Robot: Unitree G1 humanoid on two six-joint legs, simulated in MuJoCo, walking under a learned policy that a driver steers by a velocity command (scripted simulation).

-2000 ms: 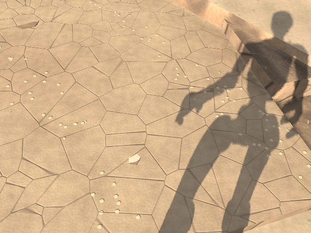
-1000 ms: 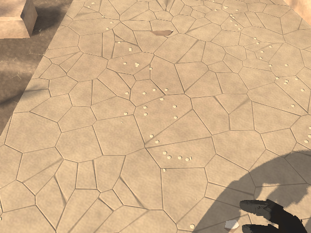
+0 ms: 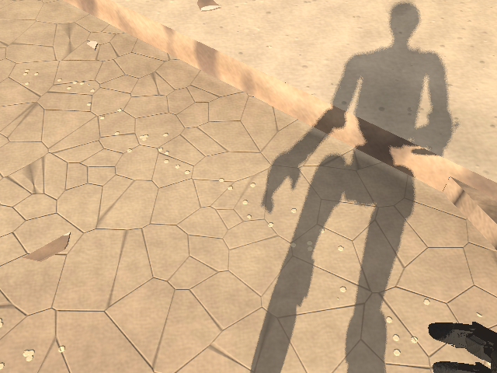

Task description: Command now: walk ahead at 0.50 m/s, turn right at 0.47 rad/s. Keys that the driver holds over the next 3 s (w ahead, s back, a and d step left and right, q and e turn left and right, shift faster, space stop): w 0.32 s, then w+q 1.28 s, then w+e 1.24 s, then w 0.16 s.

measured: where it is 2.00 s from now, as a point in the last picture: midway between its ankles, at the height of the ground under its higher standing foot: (218, 208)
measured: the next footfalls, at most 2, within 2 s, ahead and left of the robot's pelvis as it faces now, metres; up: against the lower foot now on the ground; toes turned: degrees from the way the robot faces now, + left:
right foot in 0.44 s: +0.38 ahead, -0.15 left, +0.00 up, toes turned -4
left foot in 0.96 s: +0.65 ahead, +0.13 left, +0.00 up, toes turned +16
